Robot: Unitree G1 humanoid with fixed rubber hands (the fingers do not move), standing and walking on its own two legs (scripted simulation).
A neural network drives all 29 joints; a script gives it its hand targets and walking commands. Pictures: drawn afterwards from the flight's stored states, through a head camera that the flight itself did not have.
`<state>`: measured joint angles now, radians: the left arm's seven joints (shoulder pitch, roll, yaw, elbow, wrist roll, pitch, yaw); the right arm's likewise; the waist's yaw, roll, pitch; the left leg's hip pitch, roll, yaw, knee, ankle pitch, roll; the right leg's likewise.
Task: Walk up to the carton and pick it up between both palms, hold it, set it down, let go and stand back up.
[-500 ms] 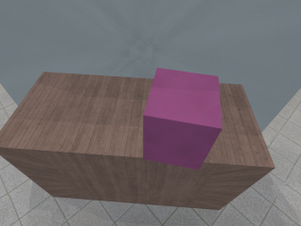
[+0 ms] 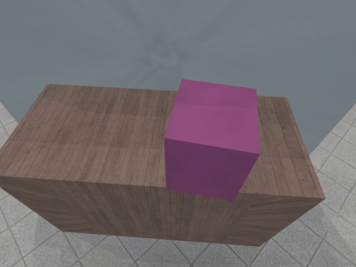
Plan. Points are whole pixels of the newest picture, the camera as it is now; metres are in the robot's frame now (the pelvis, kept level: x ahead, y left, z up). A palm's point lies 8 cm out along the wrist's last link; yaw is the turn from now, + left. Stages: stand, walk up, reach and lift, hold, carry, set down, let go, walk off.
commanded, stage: stand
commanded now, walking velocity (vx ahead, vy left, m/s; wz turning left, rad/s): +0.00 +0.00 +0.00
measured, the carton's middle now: (208, 142) +0.43 -0.09 -0.02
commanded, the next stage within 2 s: none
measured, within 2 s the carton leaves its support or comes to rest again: neither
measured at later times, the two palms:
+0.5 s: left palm out of the picture -0.05 +0.20 -0.15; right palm out of the picture -0.01 -0.21 -0.15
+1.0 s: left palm out of the picture -0.06 +0.21 -0.15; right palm out of the picture -0.02 -0.20 -0.15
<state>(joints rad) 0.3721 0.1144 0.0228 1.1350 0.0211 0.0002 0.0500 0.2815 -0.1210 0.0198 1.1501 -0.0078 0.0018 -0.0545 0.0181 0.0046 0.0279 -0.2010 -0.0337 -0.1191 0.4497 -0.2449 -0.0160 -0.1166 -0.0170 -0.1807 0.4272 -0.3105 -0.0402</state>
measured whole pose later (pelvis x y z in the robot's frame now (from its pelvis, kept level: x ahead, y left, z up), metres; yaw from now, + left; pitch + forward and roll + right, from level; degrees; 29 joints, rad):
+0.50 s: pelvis -0.01 +0.00 +0.00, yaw +0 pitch -1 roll +0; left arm 0.36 0.11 0.03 1.13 0.02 0.00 0.05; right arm 0.27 -0.12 0.01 1.14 -0.01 0.01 -0.06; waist 0.01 0.00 0.03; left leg -0.21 -0.03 -0.12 0.46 -0.24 -0.02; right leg -0.12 -0.01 -0.19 0.43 -0.31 -0.04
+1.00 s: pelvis -0.01 +0.01 +0.00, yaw +1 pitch -1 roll +0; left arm 0.37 0.11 0.02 1.12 0.01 0.00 0.05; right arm 0.30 -0.11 0.02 1.13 -0.01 0.00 -0.05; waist 0.01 0.00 0.02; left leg -0.21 -0.03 -0.12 0.46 -0.23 -0.01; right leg -0.11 -0.02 -0.19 0.42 -0.30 -0.03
